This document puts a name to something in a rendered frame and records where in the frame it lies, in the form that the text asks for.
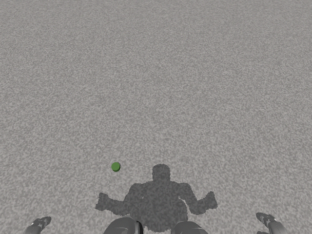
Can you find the tin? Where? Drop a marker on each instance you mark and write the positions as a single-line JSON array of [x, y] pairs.
[[115, 167]]

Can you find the right robot hand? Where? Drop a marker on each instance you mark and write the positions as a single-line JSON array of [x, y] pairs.
[[270, 222]]

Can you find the left robot hand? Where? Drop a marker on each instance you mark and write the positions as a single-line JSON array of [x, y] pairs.
[[38, 225]]

